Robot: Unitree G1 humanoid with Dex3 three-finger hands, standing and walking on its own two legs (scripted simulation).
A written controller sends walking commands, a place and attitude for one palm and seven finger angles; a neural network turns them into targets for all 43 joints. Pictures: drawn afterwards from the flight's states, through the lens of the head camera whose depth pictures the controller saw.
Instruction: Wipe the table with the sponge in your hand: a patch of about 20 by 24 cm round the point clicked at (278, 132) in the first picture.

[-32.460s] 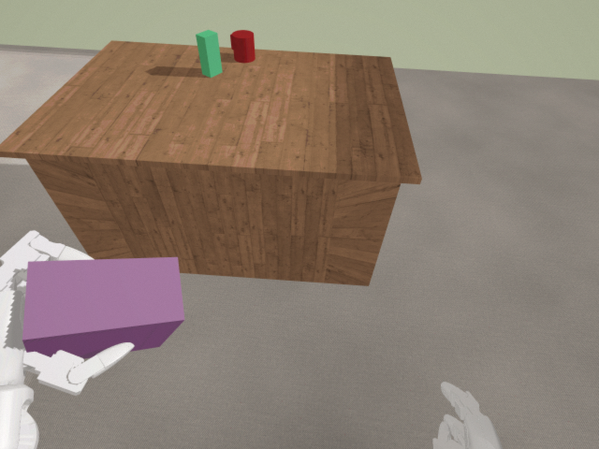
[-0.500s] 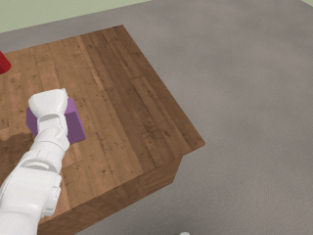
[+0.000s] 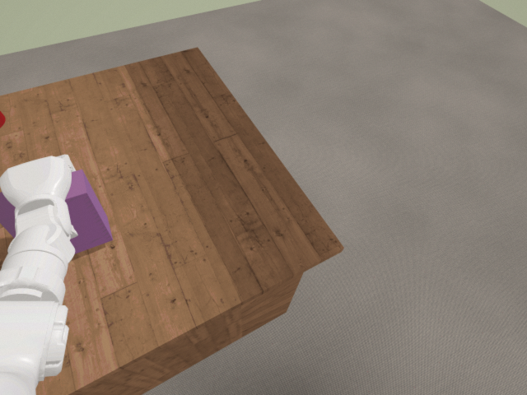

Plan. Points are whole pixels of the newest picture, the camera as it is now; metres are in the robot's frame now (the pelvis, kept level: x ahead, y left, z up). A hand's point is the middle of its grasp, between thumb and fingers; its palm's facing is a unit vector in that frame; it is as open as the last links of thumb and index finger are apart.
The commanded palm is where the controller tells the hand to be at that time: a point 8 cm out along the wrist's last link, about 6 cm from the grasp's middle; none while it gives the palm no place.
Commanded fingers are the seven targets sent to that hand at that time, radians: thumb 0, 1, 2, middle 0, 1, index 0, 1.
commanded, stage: slide back across to the first lane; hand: left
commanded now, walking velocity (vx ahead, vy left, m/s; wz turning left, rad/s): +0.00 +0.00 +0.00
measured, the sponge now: (66, 225) +0.40 +0.34 -0.04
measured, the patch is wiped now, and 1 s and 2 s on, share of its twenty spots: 1.00 1.00 1.00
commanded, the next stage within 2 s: wipe back along the first lane in 0.26 s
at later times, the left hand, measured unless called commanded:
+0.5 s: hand (23, 225) +0.37 +0.38 +0.00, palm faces -0.11 -0.03 -0.99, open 10.7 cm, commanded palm +0.35 +0.36 +0.05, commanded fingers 0.00 0.10 1.30 -1.20 -1.60 -1.20 -1.60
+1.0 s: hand (34, 253) +0.33 +0.35 +0.00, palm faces -0.09 -0.01 -1.00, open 10.7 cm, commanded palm +0.30 +0.32 +0.04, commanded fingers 0.00 0.10 1.30 -1.20 -1.60 -1.20 -1.60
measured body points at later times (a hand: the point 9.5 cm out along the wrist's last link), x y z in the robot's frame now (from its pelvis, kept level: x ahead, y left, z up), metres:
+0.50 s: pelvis +0.01 +0.02 +0.00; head +0.08 +0.03 +0.45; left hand +0.38 +0.38 +0.06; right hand +0.10 -0.25 -0.12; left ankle -0.04 +0.09 -0.72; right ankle +0.01 -0.13 -0.72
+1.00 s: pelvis -0.01 +0.01 +0.00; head +0.04 +0.01 +0.45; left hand +0.33 +0.34 +0.05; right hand +0.12 -0.25 -0.12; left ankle -0.04 +0.09 -0.72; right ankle +0.00 -0.13 -0.72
